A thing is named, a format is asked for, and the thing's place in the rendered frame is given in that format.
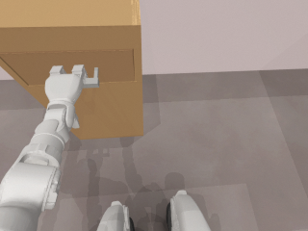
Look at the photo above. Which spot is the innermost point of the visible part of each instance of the drawer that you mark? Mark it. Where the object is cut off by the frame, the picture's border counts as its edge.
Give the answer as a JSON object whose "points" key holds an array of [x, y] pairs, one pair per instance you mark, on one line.
{"points": [[114, 65]]}

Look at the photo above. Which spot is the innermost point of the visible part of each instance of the cabinet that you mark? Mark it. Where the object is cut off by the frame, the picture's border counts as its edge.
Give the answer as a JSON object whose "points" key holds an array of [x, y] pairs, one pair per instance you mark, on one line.
{"points": [[115, 109]]}

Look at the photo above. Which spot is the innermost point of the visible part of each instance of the left robot thigh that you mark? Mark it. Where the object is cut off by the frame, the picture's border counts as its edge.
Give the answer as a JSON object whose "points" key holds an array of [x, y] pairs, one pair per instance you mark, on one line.
{"points": [[116, 218]]}

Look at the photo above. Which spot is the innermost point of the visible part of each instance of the right robot thigh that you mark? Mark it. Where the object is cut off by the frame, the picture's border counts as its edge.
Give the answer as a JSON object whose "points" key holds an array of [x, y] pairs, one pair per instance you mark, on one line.
{"points": [[184, 210]]}

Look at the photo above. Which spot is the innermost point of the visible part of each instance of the robot left hand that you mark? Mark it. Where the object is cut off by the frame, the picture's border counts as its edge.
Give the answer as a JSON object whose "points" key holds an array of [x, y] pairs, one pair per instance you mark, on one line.
{"points": [[66, 86]]}

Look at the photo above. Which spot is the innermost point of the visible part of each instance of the handle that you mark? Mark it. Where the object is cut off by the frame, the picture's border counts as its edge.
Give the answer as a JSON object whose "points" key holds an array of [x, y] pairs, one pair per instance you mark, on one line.
{"points": [[90, 83]]}

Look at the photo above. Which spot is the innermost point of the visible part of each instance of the robot thigh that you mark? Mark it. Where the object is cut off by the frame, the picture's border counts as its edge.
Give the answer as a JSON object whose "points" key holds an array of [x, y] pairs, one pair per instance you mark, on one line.
{"points": [[116, 218], [184, 210]]}

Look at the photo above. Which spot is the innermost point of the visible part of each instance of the robot left upper arm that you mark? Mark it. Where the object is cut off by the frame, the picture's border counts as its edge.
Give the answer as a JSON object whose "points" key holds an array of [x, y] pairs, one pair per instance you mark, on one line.
{"points": [[30, 190]]}

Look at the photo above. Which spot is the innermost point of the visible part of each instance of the left robot forearm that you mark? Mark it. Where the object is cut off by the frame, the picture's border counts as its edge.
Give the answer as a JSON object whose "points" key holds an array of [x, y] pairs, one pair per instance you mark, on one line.
{"points": [[47, 144]]}

